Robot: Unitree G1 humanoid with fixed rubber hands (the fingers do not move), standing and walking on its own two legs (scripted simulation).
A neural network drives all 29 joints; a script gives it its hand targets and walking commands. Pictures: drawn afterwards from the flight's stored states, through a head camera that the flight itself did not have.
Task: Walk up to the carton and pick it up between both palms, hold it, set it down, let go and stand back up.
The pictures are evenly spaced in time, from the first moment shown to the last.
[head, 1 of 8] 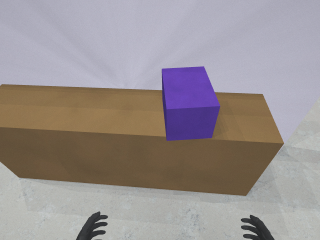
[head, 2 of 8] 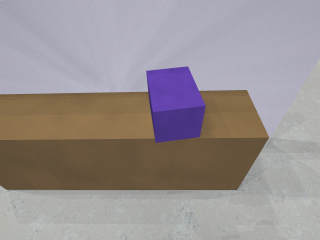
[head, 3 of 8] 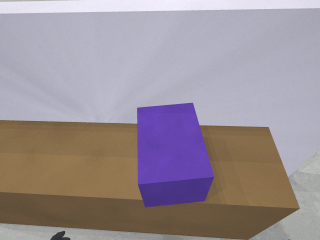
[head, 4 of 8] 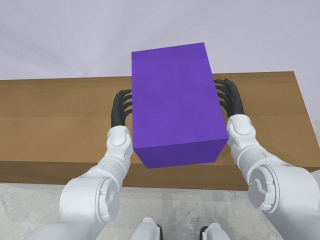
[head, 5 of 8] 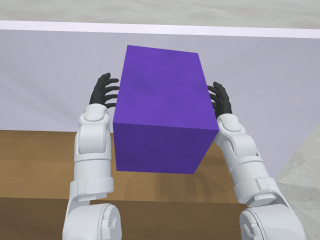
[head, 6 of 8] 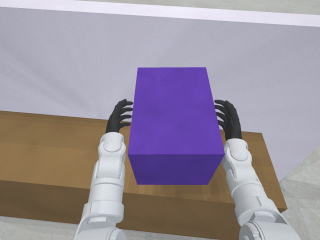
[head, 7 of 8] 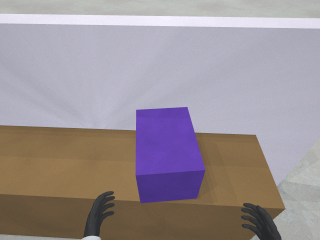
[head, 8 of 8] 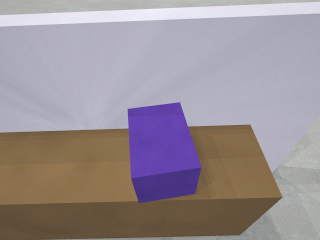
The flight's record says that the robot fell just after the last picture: no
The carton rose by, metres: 0.27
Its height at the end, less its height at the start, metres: +0.00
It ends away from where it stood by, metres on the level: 0.02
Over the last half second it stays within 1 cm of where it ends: yes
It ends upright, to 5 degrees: yes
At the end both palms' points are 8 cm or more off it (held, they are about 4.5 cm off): yes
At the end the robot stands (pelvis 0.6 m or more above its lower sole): yes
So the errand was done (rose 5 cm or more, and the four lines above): yes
